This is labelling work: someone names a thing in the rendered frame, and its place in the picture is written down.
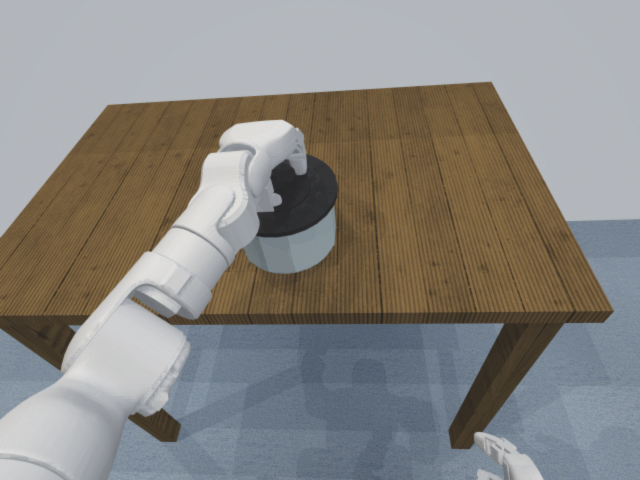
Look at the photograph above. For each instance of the left robot forearm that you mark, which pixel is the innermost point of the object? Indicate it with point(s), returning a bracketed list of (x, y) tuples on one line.
[(178, 275)]

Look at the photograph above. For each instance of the knob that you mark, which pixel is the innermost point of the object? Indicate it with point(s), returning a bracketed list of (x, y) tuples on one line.
[(283, 178)]

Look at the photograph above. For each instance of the lid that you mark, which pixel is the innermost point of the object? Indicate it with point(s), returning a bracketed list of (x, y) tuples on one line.
[(311, 199)]

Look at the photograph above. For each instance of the robot left upper arm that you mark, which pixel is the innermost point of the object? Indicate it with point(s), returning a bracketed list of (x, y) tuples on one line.
[(72, 429)]

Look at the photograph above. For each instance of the right robot hand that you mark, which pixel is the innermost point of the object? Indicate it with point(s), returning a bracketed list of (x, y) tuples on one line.
[(516, 466)]

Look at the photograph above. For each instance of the pot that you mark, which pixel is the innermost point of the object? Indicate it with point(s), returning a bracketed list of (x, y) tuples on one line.
[(294, 253)]

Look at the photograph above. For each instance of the left robot hand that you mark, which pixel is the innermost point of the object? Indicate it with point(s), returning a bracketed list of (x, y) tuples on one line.
[(280, 140)]

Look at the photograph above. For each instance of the table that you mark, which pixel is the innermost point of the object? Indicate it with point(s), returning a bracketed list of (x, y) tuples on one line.
[(442, 217)]

